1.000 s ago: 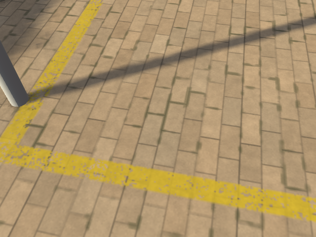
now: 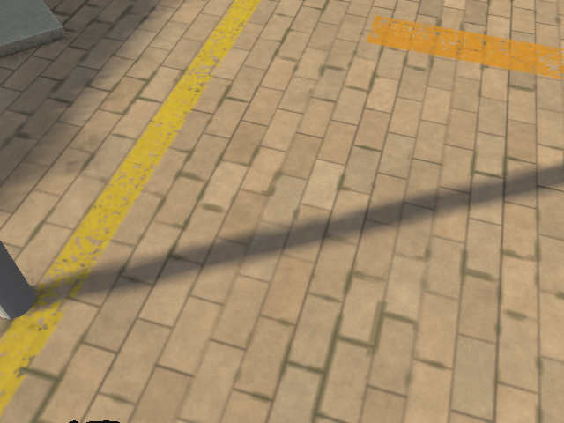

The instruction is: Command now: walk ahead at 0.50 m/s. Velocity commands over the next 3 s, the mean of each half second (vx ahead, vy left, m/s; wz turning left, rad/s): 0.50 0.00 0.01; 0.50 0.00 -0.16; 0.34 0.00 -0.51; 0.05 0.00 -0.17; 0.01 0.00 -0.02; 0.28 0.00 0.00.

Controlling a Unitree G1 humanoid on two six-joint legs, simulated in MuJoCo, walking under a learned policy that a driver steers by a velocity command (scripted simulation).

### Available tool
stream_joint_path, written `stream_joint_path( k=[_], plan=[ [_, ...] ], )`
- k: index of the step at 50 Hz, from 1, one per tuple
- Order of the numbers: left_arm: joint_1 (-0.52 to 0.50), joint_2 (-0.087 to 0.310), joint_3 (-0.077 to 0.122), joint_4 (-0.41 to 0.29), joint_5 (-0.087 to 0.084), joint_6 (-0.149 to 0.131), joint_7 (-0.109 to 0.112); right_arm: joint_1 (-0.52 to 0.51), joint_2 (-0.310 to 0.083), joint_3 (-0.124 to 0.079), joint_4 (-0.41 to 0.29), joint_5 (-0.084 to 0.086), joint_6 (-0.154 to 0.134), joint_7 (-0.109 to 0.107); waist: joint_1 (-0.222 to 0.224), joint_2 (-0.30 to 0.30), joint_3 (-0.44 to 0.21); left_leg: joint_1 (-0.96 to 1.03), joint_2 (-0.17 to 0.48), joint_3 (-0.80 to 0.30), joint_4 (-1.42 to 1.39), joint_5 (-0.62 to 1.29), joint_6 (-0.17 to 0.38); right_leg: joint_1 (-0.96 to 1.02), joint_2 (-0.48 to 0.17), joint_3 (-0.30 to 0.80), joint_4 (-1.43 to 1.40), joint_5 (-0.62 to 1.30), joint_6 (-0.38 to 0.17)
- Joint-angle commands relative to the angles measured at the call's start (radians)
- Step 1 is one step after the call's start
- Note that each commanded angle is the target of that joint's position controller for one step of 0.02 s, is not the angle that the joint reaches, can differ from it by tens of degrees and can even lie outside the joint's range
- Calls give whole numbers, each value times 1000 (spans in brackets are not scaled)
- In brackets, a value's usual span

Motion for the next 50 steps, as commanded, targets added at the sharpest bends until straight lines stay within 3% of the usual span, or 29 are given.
stream_joint_path(
  k=[1, 4, 5, 6, 7, 8, 9, 10, 11, 12, 13, 14, 17, 20, 24, 29, 31, 33, 34, 35, 36, 37, 38, 39, 40, 42, 44, 47, 50],
  plan=[
    [-124, 49, 2, -99, -7, -17, -18, 17, -169, -36, -29, 8, -6, -6, 3, 106, 53, -15, 288, -130, -49, 275, 145, 30, 26, -17, -79, 25, -19],
    [-130, 75, 6, -116, -6, -24, -32, 30, -185, -41, -6, 8, 11, -14, 23, 122, 49, 81, 325, -143, 19, 376, 121, 58, 44, -24, -129, -88, -56],
    [-92, 91, 13, -110, -5, -25, -32, 21, -195, -44, -4, 7, 16, -16, 48, 136, 24, 98, 321, -136, 69, 499, 109, 124, 65, -43, -139, -127, -72],
    [1, 115, 27, -85, -2, -26, -29, 4, -199, -43, -4, 7, 22, -18, 104, 139, -35, 92, 293, -107, 178, 663, 92, 265, 98, -76, -163, -131, -94],
    [161, 163, 50, -39, 3, -25, -20, -2, -181, -34, -12, 0, 26, -20, 172, 120, -143, 9, 242, -68, 368, 693, 63, 509, 87, -67, -145, -90, -128],
    [328, 250, 71, -13, 15, -21, -11, 42, -125, -12, -39, -27, 19, -21, 203, -34, -308, -262, 161, -22, 712, 364, 21, 869, -129, 182, -85, -21, -214],
    [364, 267, 72, 8, 7, -16, -19, 150, -23, 18, -31, -12, -3, -10, 158, -261, -431, -594, 2, -79, 989, -328, -25, 1109, -296, 636, -247, -283, -345],
    [348, 178, 48, 2, -3, -15, -17, 57, -140, -9, -31, 13, -18, -4, 194, -139, -349, -704, 58, -167, 1084, -343, -13, 1054, -268, 648, -315, -428, -303],
    [265, 152, 37, -10, -3, -15, -12, -47, -173, -19, -67, 29, -26, -3, 181, -79, -195, -753, 106, -133, 1076, -247, -3, 905, -238, 510, -341, -395, -262],
    [199, 135, 29, -20, 5, -15, -12, -96, -160, -17, -75, 20, -25, -8, 150, 3, -112, -718, 150, -108, 1032, -159, -7, 755, -201, 407, -368, -291, -247],
    [158, 115, 25, -24, 15, -18, -14, -103, -147, -21, -78, 5, -20, -12, 116, 7, -66, -671, 180, -107, 973, -102, -14, 644, -169, 336, -397, -206, -242],
    [139, 98, 20, -24, 23, -24, -15, -80, -132, -22, -71, 0, -10, -12, 85, -18, -61, -609, 201, -114, 943, -67, -18, 580, -141, 288, -426, -166, -235],
    [144, 109, 24, -4, 14, -38, -14, -73, -91, -17, -68, -4, 16, -17, 60, -24, -35, -589, 214, -99, 859, -7, -41, 502, -119, 194, -492, -99, -251],
    [187, 137, 32, 23, 13, -34, 1, -177, -89, -16, -101, -14, 16, -17, 81, -1, 4, -661, 220, -95, 705, 144, -66, 516, -109, 135, -523, -55, -247],
    [243, 154, 33, 54, 3, -24, 12, -305, -65, -5, -131, -10, 3, -4, 126, -2, 30, -621, 185, -62, 468, 328, -67, 534, -72, 49, -527, -51, -207],
    [325, 170, 39, 105, -6, -3, 16, -439, -72, 3, -184, 2, -9, 21, 169, -3, 64, -636, 153, -50, 329, 292, -48, 671, -128, 57, -473, -47, -204],
    [324, 181, 44, 116, -10, 8, 21, -444, -87, 0, -197, 3, -15, 33, 153, -16, 59, -619, 143, -50, 294, 220, -23, 729, -157, 69, -429, 12, -190],
    [298, 196, 49, 116, -12, 17, 25, -364, -119, -13, -179, 1, -20, 35, 99, -38, 10, -481, 105, -16, 264, 158, 9, 748, -153, 58, -335, 209, -167],
    [281, 188, 45, 113, -12, 22, 27, -241, -152, -32, -140, -2, -20, 30, 34, -28, -65, -304, 74, 14, 237, 170, 35, 723, -109, 19, -195, 348, -144],
    [282, 151, 29, 98, 1, 22, 30, -63, -211, -56, -93, -10, -19, 20, -35, 12, -199, -16, 146, -57, 281, 206, 83, 583, -57, -21, 37, 266, -111],
    [385, 48, -5, 73, 8, 4, 21, 51, -312, -81, -77, -26, -12, 12, -20, 226, -348, 403, 409, -476, 262, 91, 229, 155, 98, -77, 434, -140, -32],
    [375, 62, -4, 92, -3, -17, 18, 73, -239, -61, -72, -13, -7, 12, -40, 295, -408, 441, 477, -727, 119, -33, 264, -1, 151, 60, 600, -647, -28],
    [295, 152, 22, 71, -34, -28, 13, 8, -189, -43, -79, -9, -7, 10, -40, 216, -253, 314, 449, -601, 90, -110, 211, -88, 94, 103, 670, -606, -44],
    [234, 154, 24, 53, -42, -29, 14, -65, -160, -33, -93, -11, -8, 8, -10, 166, -153, 168, 415, -465, 62, -97, 174, -85, 38, 72, 638, -515, -53],
    [205, 144, 27, 49, -30, -22, 18, -130, -125, -24, -94, -15, -12, 10, 21, 132, -74, 33, 374, -370, 15, -53, 154, -53, 5, 59, 576, -439, -47],
    [252, 114, 33, 70, -22, 9, 24, -193, -92, -16, -92, -27, -28, 13, 77, 175, -29, -115, 321, -236, -55, 36, 126, 61, -34, 70, 512, -345, -37],
    [263, 81, 32, 73, -22, 30, 26, -195, -103, -22, -75, -32, -41, 11, 94, 152, -9, -159, 312, -145, -91, 139, 133, 63, -34, 75, 497, -284, -22],
    [203, 77, 37, 48, -17, 35, 28, -167, -124, -29, -48, -38, -45, -2, 86, 116, 18, -126, 306, -44, -105, 250, 132, -17, -25, 100, 385, -146, -6],
    [133, 61, 32, 25, -11, 25, 11, -161, -137, -29, -38, -34, -39, -15, 67, 108, 33, -99, 282, 53, -114, 297, 107, -4, -12, 59, 209, 4, -7]
  ],
)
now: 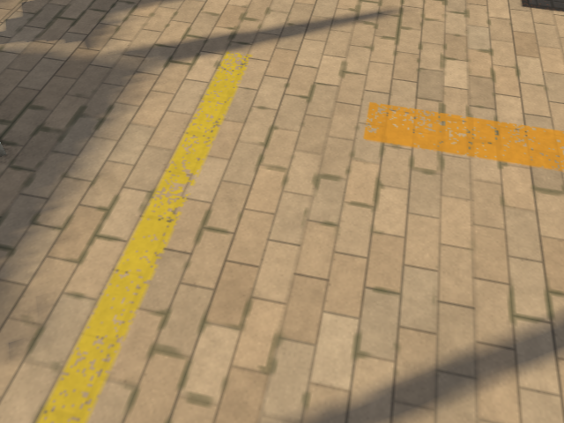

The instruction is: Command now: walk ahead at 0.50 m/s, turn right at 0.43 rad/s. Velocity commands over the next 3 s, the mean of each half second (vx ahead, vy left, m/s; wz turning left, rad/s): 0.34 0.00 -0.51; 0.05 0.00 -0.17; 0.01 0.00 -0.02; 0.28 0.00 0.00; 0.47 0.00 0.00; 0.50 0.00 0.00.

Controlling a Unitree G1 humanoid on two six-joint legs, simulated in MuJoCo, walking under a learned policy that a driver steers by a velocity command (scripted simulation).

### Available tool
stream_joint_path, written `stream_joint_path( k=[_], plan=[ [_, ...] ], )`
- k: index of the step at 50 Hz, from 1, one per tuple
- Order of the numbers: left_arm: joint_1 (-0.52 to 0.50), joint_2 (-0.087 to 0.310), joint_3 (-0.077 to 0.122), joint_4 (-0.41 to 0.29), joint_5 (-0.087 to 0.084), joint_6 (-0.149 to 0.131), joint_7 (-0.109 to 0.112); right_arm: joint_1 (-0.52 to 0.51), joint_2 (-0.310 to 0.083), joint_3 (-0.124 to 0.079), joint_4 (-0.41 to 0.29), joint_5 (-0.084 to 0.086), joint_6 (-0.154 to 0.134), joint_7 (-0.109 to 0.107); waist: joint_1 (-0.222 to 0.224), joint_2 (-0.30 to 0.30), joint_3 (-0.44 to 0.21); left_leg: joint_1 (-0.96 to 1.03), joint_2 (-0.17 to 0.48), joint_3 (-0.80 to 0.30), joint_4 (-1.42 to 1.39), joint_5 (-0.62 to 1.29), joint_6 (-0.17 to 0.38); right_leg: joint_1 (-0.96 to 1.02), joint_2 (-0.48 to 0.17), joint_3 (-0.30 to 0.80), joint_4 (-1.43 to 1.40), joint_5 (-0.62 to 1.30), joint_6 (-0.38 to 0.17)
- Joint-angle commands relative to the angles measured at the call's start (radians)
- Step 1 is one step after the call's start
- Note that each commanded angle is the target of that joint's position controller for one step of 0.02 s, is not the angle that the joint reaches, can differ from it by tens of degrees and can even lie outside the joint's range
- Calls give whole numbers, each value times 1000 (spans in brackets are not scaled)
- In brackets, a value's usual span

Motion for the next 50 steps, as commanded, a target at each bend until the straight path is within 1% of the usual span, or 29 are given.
stream_joint_path(
  k=[1, 4, 7, 8, 9, 10, 11, 12, 13, 14, 15, 16, 17, 18, 19, 20, 22, 24, 27, 32, 34, 35, 36, 37, 38, 39, 41, 43, 50],
  plan=[
    [-39, 26, 2, -65, 6, -11, -15, -73, -150, -28, -65, 4, -14, -16, 13, 102, 38, -50, 260, -55, -146, 257, 95, 29, -9, -34, -143, 147, 0],
    [-142, 5, -11, -114, 8, -12, -34, -10, -172, -35, -38, 14, 2, -23, -31, 79, 76, 51, 295, -19, -131, 297, 94, -10, -5, -77, -246, 144, -16],
    [-206, 6, -14, -166, 6, -11, -55, 27, -187, -43, -21, 26, 30, -25, -43, 80, 91, 179, 333, 7, -67, 412, 89, -55, 10, -120, -301, 48, -41],
    [-207, 11, -12, -179, 5, -10, -62, 21, -195, -46, -22, 30, 39, -26, -31, 88, 84, 200, 339, 21, -30, 510, 81, -33, 25, -142, -313, 2, -55],
    [-189, 25, -5, -187, 8, -9, -67, -4, -208, -49, -32, 31, 49, -32, -7, 106, 69, 204, 333, 41, 40, 717, 67, 21, 58, -177, -323, -46, -70],
    [-143, 46, 6, -186, 13, -8, -70, -18, -223, -53, -42, 33, 59, -40, 23, 133, 28, 207, 325, 51, 137, 929, 53, 102, 103, -216, -315, -94, -85],
    [-39, 79, 25, -166, 12, -9, -69, -32, -231, -56, -50, 33, 70, -47, 79, 147, -34, 186, 309, 55, 287, 1044, 34, 230, 146, -233, -327, -105, -105],
    [111, 132, 54, -132, 14, -12, -58, -56, -231, -53, -62, 41, 72, -52, 161, 127, -112, 95, 266, 70, 498, 978, -5, 453, 177, -216, -428, 19, -139],
    [198, 216, 79, -116, 19, -4, -31, -29, -187, -38, -84, 18, 57, -48, 180, -8, -208, -160, 194, 65, 807, 499, -67, 755, 39, -9, -430, 329, -201],
    [115, 302, 81, -167, 36, -4, -21, 76, -72, 2, -129, -7, 26, -26, 55, -237, -358, -572, -34, -47, 1218, -459, -142, 1100, -272, 537, -442, 658, -455],
    [156, 236, 66, -182, 35, -1, -26, 13, -173, -17, -119, 18, -3, -9, 147, -50, -505, -587, 7, -272, 1273, -461, -123, 1097, -277, 548, -489, 661, -464],
    [95, 189, 52, -191, 29, -5, -26, -81, -180, -20, -159, 52, -9, -7, 137, -16, -377, -628, 60, -274, 1221, -391, -99, 992, -228, 388, -492, 622, -409],
    [40, 156, 46, -188, 9, -8, -26, -104, -162, -18, -160, 42, -4, -17, 95, 69, -219, -642, 97, -247, 1112, -325, -98, 816, -161, 281, -524, 547, -347],
    [-3, 121, 36, -198, 2, -6, -19, -110, -175, -26, -154, 22, 9, -31, 69, 77, -161, -610, 124, -240, 1038, -280, -102, 695, -129, 235, -554, 482, -316],
    [-30, 119, 33, -210, 15, -2, -15, -96, -181, -31, -156, 18, 27, -34, 36, 60, -126, -538, 128, -240, 1001, -255, -106, 577, -103, 209, -586, 475, -309],
    [-44, 130, 36, -217, 27, 1, -14, -75, -171, -31, -160, 14, 41, -36, 16, 43, -117, -497, 119, -234, 957, -238, -115, 508, -88, 197, -601, 487, -307],
    [-52, 149, 42, -220, 31, 3, -7, -45, -137, -23, -158, 12, 56, -41, -2, 12, -134, -467, 104, -216, 847, -196, -139, 456, -67, 147, -599, 561, -303],
    [-47, 151, 41, -216, 26, 11, 4, -59, -126, -17, -160, 9, 63, -45, 7, -8, -165, -455, 98, -211, 746, -120, -156, 455, -55, 117, -585, 561, -284],
    [-48, 140, 32, -208, 24, 29, 17, -115, -123, -12, -173, 16, 71, -39, 31, -40, -181, -406, 96, -212, 622, 5, -160, 445, -32, 100, -579, 418, -245],
    [-38, 118, 13, -182, 36, 42, 12, -185, -140, -16, -198, 20, 69, -28, 64, -75, -129, -352, 83, -213, 449, -25, -134, 465, -55, 169, -535, 217, -224],
    [-56, 92, -2, -176, 26, 42, 11, -158, -128, -16, -193, 15, 56, -19, 31, -72, -118, -257, 70, -195, 268, 57, -97, 463, -39, 185, -475, 171, -187],
    [-32, 67, -12, -167, 28, 37, 12, -146, -135, -16, -193, 3, 48, -17, 23, -46, -112, -167, 100, -226, 154, 232, -71, 437, -4, 184, -451, 99, -139],
    [9, 34, -24, -168, 50, 29, 12, -133, -191, -23, -202, -14, 43, -22, 52, 58, -143, -70, 236, -351, 152, 502, -25, 400, 68, 129, -360, -48, -80],
    [109, 29, -21, -151, 51, 23, 12, -167, -208, -23, -203, -21, 51, -27, 126, 233, -151, -29, 344, -451, 187, 653, 100, 328, 164, 42, -291, -373, -27],
    [76, 61, -19, -155, 53, 26, 15, -173, -131, -5, -193, -11, 56, -24, 102, 273, -169, -80, 375, -509, 157, 535, 168, 362, 125, 11, -299, -392, 9],
    [32, 83, -12, -158, 45, 34, 18, -187, -111, 2, -193, -4, 57, -19, 87, 248, -154, -104, 319, -473, 155, 440, 138, 402, 105, 8, -341, -323, 14],
    [-4, 78, -11, -149, 45, 62, 18, -198, -131, -2, -192, 7, 60, -10, 74, 208, -123, -166, 226, -374, 168, 256, 51, 473, 101, 15, -429, -176, 6],
    [-13, 76, -11, -142, 43, 75, 10, -190, -137, -2, -188, 5, 56, -5, 56, 130, -77, -189, 153, -286, 183, 99, -13, 470, 95, 28, -452, -134, -29],
    [-13, 53, -12, -106, 38, 50, 13, -181, -111, 1, -168, 13, 63, -14, 35, 51, -87, -102, 119, -240, 252, 217, -14, 456, 81, 40, -469, -29, -31]
  ],
)
Over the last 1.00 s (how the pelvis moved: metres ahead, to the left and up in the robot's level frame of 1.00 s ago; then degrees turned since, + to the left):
0.54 0.01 0.00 -7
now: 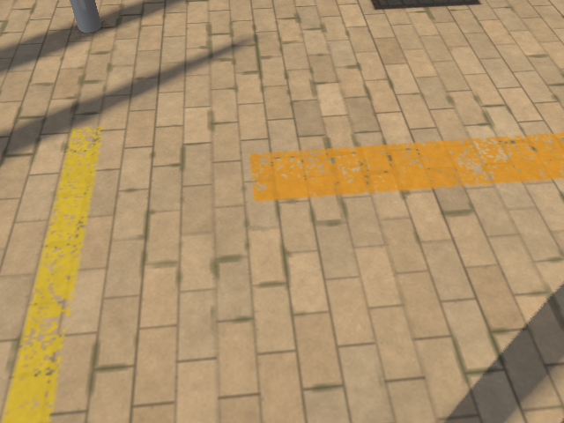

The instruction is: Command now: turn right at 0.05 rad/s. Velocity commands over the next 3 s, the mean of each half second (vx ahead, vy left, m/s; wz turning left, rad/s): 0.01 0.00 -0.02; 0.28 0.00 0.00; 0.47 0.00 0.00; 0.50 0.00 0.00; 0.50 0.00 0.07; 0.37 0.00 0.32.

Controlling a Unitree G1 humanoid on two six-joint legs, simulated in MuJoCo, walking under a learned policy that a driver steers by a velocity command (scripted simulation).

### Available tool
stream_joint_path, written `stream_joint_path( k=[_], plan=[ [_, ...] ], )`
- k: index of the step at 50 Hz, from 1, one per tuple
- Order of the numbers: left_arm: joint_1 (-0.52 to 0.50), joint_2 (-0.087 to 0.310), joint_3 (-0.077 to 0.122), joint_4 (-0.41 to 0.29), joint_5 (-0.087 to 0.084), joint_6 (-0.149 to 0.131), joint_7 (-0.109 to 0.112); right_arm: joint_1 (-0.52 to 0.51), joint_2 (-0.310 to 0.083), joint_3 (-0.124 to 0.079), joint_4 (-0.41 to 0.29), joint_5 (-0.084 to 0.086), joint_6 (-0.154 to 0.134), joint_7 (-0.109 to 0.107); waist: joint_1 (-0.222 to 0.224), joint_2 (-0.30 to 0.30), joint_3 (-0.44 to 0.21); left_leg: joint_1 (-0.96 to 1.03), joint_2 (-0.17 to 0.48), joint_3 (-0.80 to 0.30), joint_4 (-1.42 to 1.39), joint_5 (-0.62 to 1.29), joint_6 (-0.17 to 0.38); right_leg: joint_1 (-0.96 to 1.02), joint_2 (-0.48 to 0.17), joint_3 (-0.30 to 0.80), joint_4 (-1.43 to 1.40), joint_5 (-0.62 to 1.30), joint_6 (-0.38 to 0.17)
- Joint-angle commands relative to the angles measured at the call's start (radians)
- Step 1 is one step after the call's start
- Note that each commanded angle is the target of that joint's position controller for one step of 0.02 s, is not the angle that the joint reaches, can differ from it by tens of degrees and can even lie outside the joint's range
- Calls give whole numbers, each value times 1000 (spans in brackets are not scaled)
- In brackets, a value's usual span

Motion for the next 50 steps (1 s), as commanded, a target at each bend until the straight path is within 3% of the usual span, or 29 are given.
stream_joint_path(
  k=[1, 26, 28, 30, 31, 35, 37, 39, 40, 41, 42, 43, 44, 45, 46, 47, 48, 50],
  plan=[
    [-5, 100, 27, -45, -2, -19, 6, -18, -124, -33, -51, 3, -5, -7, -8, -3, -86, 129, 72, -70, -46, 268, 46, -35, -67, 58, -75, 251, -24],
    [29, 84, 20, 145, -7, -37, 26, -10, -117, -34, 147, 7, 16, -27, -6, 2, -7, 123, 38, -55, -113, 136, 31, -17, -59, 28, -137, 172, -8],
    [57, 83, 21, 170, -13, -35, 28, 10, -119, -36, 170, 12, 20, -30, -4, 2, -5, 106, 10, -37, -114, -146, 41, -37, -35, 9, -142, -86, -25],
    [56, 97, 25, 165, -23, -41, 32, 15, -133, -40, 172, 22, 16, -34, -2, 5, 65, 22, 12, -63, -115, -415, 71, -111, -39, 25, -139, -340, -61],
    [65, 96, 24, 164, -28, -52, 32, 19, -129, -39, 170, 26, 4, -33, 0, 5, 96, -5, 25, -86, -119, -459, 85, -135, -55, 45, -145, -384, -76],
    [122, 103, 30, 183, -42, -101, 20, 19, -109, -38, 164, 37, -52, -14, 16, -50, 98, -72, 26, -89, -44, -343, 100, -59, -132, 162, -192, -363, -134],
    [173, 135, 39, 198, -44, -112, 12, -22, -80, -32, 145, 40, -75, -1, 32, -130, 97, -155, -21, -5, 69, -206, 81, 45, -219, 308, -286, -368, -187],
    [153, 163, 45, 190, -46, -114, 7, -4, -76, -29, 141, 45, -93, 9, 2, -183, 123, -165, -11, 17, 84, -140, 95, 60, -296, 402, -306, -239, -223],
    [122, 151, 42, 177, -46, -113, 5, 42, -87, -32, 157, 45, -98, 14, -26, -162, 114, -95, -6, 13, 33, -119, 104, 39, -281, 360, -269, -118, -206],
    [73, 142, 39, 158, -45, -112, 4, 132, -103, -40, 192, 46, -100, 17, -72, -138, 85, 26, -7, -2, -22, -85, 113, -10, -236, 276, -202, 17, -171],
    [-12, 124, 32, 116, -43, -118, 4, 258, -148, -57, 236, 45, -103, 18, -129, -39, 54, 216, 29, -110, -105, -34, 145, -138, -135, 129, -26, 216, -111],
    [-53, 83, 23, 74, -33, -137, 2, 428, -260, -95, 287, 42, -98, 20, -173, 223, -15, 493, 180, -407, -212, 73, 227, -374, 8, -53, 339, 260, -26],
    [-15, 81, 22, 79, -32, -153, 0, 452, -215, -76, 290, 26, -93, 26, -152, 286, -48, 602, 333, -629, -275, 217, 287, -568, 32, -26, 569, -172, -4],
    [0, 100, 26, 85, -52, -158, -8, 386, -145, -51, 272, 16, -93, 28, -103, 154, 4, 562, 358, -585, -258, 235, 285, -643, -31, 28, 685, -195, -31],
    [0, 87, 23, 91, -66, -157, -15, 334, -119, -41, 247, 11, -92, 29, -76, 92, 28, 527, 335, -494, -265, 247, 270, -670, -74, 20, 722, -128, -50],
    [-24, 83, 23, 85, -63, -155, -19, 301, -112, -32, 238, 16, -88, 30, -61, 48, 66, 489, 313, -404, -291, 290, 251, -701, -112, -9, 690, -61, -54],
    [-48, 84, 29, 78, -50, -150, -20, 282, -96, -22, 233, 17, -82, 29, -50, 47, 73, 444, 284, -326, -312, 338, 219, -674, -146, -25, 630, 1, -52],
    [-70, 57, 26, 65, -36, -141, -29, 292, -93, -14, 232, 13, -64, 18, -46, 80, 69, 370, 225, -226, -357, 379, 197, -599, -151, -73, 534, 86, -22]
  ],
)
Over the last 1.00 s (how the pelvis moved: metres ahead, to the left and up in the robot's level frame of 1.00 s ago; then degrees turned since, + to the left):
0.33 -0.04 -0.01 -20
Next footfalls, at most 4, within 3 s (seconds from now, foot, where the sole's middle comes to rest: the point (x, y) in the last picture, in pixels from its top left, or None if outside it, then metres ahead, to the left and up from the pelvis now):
1.26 right None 0.44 -0.10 -0.77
1.82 left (237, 336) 0.72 0.15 -0.77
2.36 right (322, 241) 1.03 -0.09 -0.77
2.88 left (236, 181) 1.28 0.18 -0.77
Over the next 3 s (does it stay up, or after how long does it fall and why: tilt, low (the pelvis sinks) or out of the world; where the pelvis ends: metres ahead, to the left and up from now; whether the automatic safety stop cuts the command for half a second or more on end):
stays up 1.17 0.07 -0.01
